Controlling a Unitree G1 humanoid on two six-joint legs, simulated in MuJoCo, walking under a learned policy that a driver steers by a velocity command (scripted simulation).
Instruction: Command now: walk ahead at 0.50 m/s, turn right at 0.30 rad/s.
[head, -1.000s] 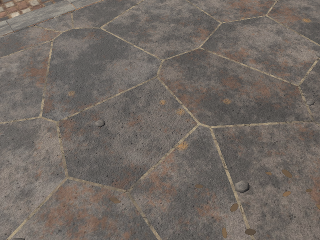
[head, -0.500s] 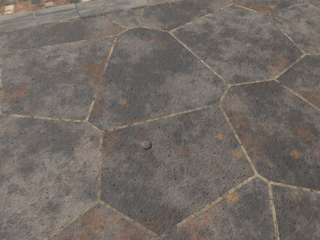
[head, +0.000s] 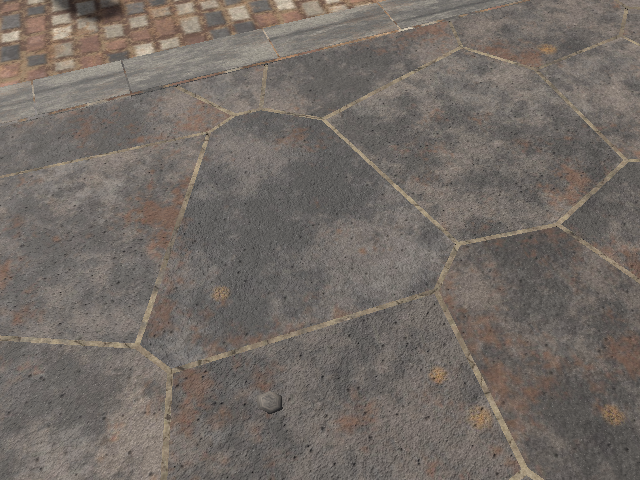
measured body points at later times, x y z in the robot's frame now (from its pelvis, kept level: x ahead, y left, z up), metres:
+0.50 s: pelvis +0.27 +0.03 +0.00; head +0.29 +0.04 +0.45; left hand +0.35 +0.30 -0.14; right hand +0.37 -0.26 -0.09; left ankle +0.34 +0.11 -0.73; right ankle +0.12 -0.06 -0.66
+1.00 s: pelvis +0.49 -0.08 +0.00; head +0.51 -0.10 +0.45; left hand +0.71 +0.11 -0.10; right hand +0.41 -0.32 -0.15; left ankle +0.41 +0.08 -0.65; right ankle +0.52 -0.16 -0.73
